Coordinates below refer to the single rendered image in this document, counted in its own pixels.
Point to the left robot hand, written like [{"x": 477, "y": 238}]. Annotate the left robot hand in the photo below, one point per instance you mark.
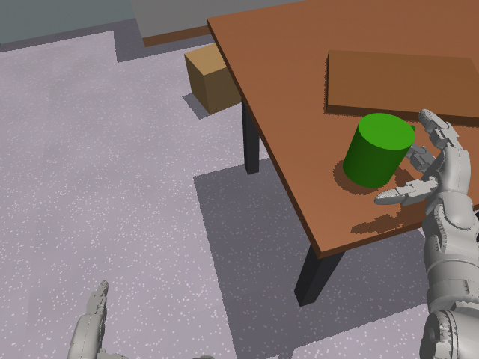
[{"x": 87, "y": 338}]

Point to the right robot arm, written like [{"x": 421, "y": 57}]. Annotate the right robot arm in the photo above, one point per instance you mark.
[{"x": 451, "y": 257}]

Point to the table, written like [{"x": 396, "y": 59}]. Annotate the table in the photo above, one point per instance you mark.
[{"x": 277, "y": 58}]

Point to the right robot hand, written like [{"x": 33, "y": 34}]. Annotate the right robot hand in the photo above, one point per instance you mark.
[{"x": 449, "y": 171}]

